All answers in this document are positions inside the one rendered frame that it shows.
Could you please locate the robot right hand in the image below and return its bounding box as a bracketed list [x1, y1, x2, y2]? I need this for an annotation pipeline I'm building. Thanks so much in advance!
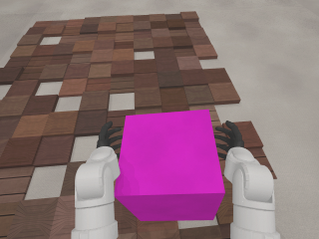
[214, 120, 245, 160]

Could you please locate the robot left hand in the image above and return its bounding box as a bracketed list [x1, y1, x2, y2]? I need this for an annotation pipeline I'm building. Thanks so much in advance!
[96, 121, 123, 157]

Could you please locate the robot left forearm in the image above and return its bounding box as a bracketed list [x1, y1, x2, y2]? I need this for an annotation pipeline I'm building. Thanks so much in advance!
[71, 146, 121, 239]

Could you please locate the robot right forearm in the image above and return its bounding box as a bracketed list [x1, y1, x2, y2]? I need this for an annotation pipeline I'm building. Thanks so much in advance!
[223, 146, 281, 239]

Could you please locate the carton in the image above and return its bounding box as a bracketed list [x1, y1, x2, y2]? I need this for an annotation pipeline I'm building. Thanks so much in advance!
[114, 110, 225, 221]

